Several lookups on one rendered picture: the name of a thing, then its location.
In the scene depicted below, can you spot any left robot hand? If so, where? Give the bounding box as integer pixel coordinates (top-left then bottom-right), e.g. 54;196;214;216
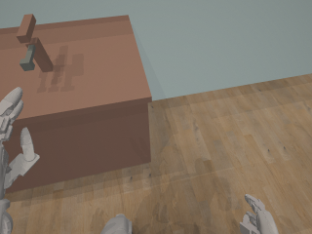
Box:
0;87;40;200

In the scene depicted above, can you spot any left robot forearm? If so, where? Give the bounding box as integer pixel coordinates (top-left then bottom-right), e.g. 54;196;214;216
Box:
0;198;14;234

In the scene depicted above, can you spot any left robot thigh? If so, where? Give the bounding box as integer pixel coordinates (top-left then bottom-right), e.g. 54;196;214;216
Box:
100;216;133;234

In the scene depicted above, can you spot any counter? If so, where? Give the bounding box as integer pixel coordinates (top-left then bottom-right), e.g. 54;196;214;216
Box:
0;14;152;194

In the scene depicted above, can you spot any right robot hand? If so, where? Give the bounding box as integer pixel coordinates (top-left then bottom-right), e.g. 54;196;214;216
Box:
239;194;279;234

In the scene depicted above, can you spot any tap lever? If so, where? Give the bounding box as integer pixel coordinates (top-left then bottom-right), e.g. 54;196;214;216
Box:
19;44;36;71

